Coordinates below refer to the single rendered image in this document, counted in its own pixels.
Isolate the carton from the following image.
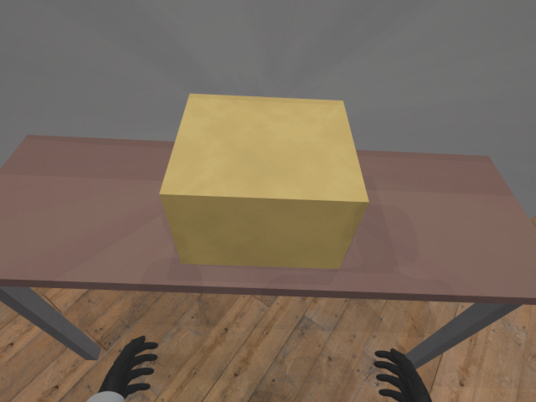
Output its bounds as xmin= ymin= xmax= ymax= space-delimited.
xmin=159 ymin=94 xmax=369 ymax=269

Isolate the right robot hand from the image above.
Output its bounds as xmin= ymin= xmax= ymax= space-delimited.
xmin=374 ymin=348 xmax=432 ymax=402

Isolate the left robot hand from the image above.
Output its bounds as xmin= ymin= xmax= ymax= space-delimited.
xmin=98 ymin=336 xmax=158 ymax=399

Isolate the table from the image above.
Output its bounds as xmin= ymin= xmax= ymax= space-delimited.
xmin=0 ymin=135 xmax=536 ymax=369

